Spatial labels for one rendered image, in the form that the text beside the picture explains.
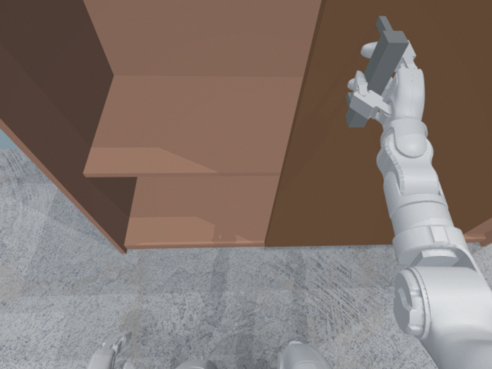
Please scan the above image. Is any robot right upper arm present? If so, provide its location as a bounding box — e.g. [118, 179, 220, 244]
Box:
[393, 266, 492, 369]

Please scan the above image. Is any robot right hand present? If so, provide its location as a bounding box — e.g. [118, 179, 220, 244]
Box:
[347, 40, 425, 130]

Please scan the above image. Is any wardrobe door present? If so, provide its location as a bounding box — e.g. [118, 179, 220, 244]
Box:
[465, 218, 492, 234]
[264, 0, 492, 247]

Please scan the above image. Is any right robot thigh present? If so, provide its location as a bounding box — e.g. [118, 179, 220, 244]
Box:
[277, 344, 333, 369]

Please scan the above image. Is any right robot forearm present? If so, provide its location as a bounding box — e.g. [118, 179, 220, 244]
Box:
[377, 118, 492, 298]

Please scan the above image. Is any robot left hand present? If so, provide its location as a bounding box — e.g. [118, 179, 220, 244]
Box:
[86, 331, 134, 369]

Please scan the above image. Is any handle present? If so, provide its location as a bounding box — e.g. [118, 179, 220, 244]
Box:
[345, 16, 409, 128]

